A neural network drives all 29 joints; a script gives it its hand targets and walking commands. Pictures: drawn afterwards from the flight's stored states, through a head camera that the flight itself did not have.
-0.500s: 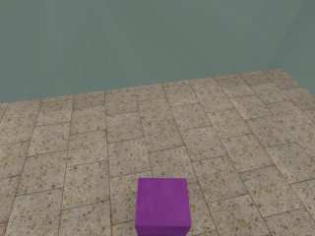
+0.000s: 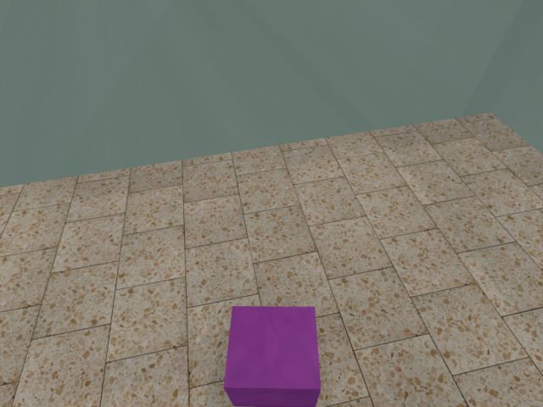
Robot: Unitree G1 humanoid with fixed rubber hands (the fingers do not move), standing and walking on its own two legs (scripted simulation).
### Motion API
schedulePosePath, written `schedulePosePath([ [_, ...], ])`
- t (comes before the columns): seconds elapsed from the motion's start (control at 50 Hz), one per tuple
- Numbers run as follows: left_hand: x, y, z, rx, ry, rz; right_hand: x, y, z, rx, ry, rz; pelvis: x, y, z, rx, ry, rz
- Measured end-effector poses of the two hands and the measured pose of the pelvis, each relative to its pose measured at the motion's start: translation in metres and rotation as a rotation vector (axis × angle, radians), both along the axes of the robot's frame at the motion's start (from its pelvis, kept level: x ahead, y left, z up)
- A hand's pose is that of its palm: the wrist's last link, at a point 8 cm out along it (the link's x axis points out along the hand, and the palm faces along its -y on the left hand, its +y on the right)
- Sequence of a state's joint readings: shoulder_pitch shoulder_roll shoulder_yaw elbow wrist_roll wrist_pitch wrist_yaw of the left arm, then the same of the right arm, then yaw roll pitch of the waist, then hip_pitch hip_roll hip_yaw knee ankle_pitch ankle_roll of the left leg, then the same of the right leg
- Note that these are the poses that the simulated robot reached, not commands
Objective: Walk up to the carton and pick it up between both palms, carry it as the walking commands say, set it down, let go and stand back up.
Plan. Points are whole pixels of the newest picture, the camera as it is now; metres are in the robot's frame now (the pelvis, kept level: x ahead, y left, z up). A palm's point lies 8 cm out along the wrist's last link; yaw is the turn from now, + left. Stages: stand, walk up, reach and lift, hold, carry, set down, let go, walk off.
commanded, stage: walk up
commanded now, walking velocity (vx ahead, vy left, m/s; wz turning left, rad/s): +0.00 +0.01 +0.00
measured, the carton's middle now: (273, 357) +0.41 +0.01 -0.66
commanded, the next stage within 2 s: stand in 0.08 s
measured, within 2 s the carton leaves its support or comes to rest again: neither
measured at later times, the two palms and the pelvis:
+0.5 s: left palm out of the picture -0.04 +0.22 -0.15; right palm out of the picture -0.05 -0.19 -0.15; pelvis +0.00 +0.01 +0.00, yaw -1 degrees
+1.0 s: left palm out of the picture -0.07 +0.22 -0.15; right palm out of the picture -0.07 -0.18 -0.15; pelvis -0.01 +0.02 +0.00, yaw +0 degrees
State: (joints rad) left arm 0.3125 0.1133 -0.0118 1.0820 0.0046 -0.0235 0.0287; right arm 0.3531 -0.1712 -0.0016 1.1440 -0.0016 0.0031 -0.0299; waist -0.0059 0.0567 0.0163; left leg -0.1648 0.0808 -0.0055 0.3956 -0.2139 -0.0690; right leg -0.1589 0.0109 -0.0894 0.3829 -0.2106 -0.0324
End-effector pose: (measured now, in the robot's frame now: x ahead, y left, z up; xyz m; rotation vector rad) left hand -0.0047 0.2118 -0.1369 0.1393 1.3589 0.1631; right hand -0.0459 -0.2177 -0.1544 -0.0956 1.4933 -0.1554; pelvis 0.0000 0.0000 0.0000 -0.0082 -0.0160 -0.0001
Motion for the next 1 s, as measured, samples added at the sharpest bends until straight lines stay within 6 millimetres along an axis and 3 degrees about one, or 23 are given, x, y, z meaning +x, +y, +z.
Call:
schedulePosePath([
  [0.48,-0.035,0.008,-0.009,-0.029,0.100,0.024,0.000,0.029,0.002,0.011,0.012,0.001,0.003,0.013,-0.002,0.006,-0.008,-0.009],
  [1.0,-0.065,0.004,-0.010,-0.045,0.130,0.050,-0.023,0.039,0.002,0.023,0.024,-0.004,-0.012,0.017,-0.003,0.009,-0.010,-0.008],
])
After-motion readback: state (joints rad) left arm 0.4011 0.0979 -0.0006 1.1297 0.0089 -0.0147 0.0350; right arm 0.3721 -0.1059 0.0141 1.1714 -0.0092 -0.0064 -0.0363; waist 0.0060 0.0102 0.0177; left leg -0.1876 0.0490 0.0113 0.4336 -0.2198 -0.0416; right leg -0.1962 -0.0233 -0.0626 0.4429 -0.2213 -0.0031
